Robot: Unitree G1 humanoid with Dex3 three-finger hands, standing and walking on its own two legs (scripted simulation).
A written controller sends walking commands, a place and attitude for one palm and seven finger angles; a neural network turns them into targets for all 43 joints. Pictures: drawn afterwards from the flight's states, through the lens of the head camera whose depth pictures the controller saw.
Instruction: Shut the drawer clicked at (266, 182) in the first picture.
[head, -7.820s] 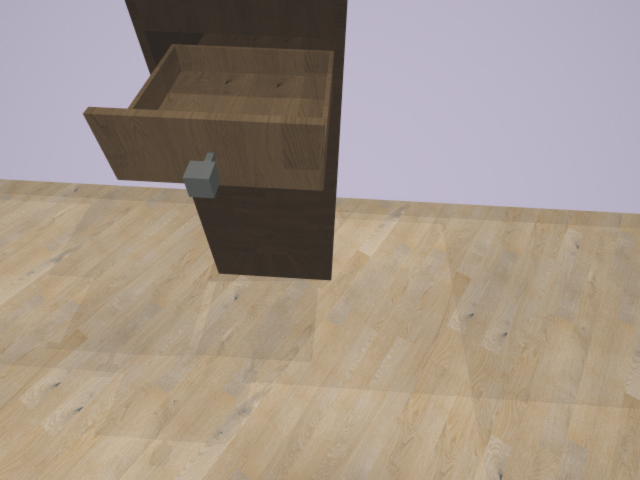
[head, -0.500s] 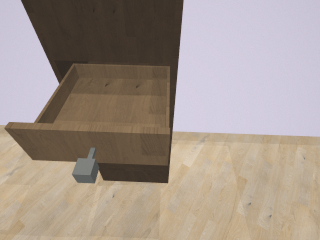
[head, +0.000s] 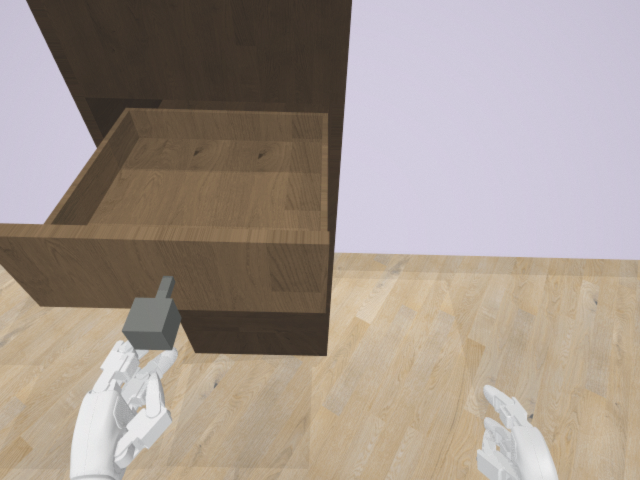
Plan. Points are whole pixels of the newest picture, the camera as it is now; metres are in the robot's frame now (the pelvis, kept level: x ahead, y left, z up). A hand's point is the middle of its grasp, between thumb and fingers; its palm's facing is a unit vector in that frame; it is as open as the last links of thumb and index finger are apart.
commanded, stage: raise the hand and make a fist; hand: left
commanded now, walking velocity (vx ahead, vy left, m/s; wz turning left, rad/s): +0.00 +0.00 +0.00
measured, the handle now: (159, 308) +0.30 +0.20 +0.09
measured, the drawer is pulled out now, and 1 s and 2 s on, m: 0.30 0.30 0.30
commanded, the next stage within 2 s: bring the fist close to the handle in 1.62 s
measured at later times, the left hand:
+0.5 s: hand (138, 445) +0.16 +0.19 +0.07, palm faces +0.05 -1.00 -0.08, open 4.1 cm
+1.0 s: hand (110, 449) +0.13 +0.17 +0.14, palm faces +0.05 -0.99 -0.10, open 3.1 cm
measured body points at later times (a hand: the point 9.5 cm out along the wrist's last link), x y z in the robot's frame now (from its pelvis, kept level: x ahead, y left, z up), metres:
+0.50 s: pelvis -0.01 -0.02 -0.01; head +0.00 -0.03 +0.44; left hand +0.15 +0.24 +0.07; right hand +0.16 -0.24 -0.08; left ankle +0.01 +0.10 -0.70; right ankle -0.01 -0.10 -0.70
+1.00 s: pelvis +0.01 +0.00 +0.01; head -0.03 -0.01 +0.46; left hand +0.13 +0.23 +0.15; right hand +0.24 -0.18 -0.01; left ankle +0.01 +0.10 -0.70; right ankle -0.01 -0.10 -0.70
